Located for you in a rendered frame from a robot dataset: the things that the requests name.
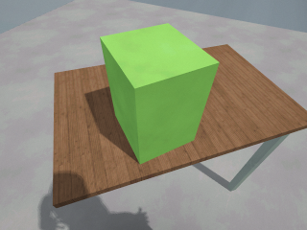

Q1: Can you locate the carton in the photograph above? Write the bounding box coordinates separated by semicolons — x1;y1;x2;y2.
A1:
100;23;220;165

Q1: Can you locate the table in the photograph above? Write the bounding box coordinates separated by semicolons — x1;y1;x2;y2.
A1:
53;44;307;208

